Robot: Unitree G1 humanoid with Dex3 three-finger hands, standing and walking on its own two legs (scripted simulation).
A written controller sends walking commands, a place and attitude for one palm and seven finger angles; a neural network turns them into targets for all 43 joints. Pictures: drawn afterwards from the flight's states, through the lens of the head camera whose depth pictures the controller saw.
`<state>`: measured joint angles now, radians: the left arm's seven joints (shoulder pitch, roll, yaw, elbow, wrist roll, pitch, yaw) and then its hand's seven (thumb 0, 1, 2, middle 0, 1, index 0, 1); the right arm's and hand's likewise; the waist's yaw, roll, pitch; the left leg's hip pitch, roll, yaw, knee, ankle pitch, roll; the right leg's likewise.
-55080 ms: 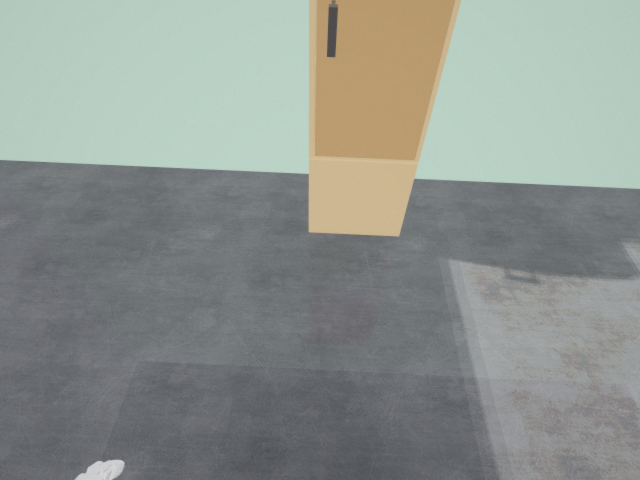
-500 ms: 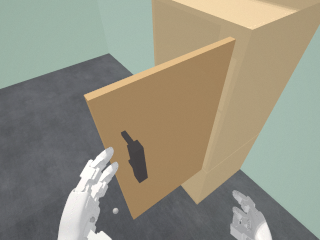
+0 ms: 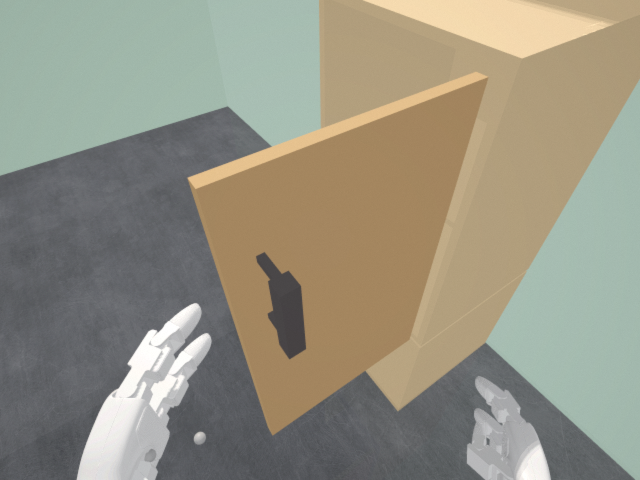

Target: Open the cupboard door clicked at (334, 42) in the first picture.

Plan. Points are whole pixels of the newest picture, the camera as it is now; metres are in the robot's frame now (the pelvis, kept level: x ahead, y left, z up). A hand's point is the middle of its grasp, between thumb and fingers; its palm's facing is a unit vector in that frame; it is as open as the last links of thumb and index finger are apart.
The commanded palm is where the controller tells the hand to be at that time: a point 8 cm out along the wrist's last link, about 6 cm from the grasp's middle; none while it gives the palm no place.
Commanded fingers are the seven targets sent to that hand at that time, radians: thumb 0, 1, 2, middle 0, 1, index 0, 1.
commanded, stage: draw the hand back to the body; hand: left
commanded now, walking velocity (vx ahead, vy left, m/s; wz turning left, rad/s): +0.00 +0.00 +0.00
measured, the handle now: (279, 305) +0.28 +0.07 +0.12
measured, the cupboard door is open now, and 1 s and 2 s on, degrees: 90 90 90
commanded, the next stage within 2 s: step back with the hand held close in 1.52 s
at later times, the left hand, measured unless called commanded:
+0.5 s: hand (129, 388) +0.17 +0.18 +0.15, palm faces +0.05 -0.97 -0.22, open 16.0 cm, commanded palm +0.12 +0.24 +0.17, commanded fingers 0.00 -0.19 0.44 -0.16 -0.30 -0.16 -0.30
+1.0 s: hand (61, 331) +0.20 +0.24 +0.19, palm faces +0.38 -0.83 -0.41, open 10.8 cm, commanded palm +0.15 +0.29 +0.21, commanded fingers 0.00 0.69 0.81 -0.19 -0.30 -0.19 -0.30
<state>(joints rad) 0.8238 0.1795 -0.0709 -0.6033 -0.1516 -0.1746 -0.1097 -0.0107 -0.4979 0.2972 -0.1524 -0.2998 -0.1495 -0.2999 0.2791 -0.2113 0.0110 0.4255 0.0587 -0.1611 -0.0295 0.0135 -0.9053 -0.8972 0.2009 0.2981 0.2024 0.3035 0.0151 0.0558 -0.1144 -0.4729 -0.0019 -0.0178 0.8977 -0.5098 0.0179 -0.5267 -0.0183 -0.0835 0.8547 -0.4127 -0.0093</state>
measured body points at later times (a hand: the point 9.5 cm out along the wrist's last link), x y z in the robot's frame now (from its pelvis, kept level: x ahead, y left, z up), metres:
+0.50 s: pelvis +0.01 +0.01 +0.02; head -0.02 +0.00 +0.47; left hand +0.16 +0.24 +0.16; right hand +0.20 -0.21 -0.03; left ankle -0.03 +0.11 -0.70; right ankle +0.02 -0.11 -0.70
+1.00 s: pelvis +0.02 +0.01 +0.04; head +0.01 -0.01 +0.49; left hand +0.18 +0.28 +0.21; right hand +0.21 -0.21 -0.04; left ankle -0.03 +0.11 -0.70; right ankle +0.02 -0.11 -0.70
